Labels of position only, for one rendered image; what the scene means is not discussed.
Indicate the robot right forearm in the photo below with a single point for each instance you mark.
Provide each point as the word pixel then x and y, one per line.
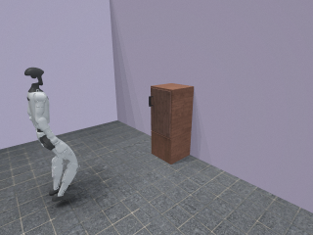
pixel 45 127

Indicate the handle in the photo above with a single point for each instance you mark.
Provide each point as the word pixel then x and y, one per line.
pixel 150 101

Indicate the robot right upper arm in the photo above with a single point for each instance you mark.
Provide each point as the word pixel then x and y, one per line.
pixel 39 100

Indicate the right robot hand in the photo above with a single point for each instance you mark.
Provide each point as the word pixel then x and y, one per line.
pixel 62 148

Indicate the left robot foot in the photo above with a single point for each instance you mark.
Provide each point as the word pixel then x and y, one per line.
pixel 53 191

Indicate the robot right thigh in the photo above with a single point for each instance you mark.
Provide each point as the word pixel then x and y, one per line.
pixel 72 159

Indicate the robot left forearm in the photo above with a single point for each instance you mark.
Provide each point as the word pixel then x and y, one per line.
pixel 30 117

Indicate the robot left upper arm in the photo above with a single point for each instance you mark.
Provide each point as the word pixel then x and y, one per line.
pixel 28 110

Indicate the cupboard door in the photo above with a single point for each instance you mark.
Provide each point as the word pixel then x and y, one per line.
pixel 161 111

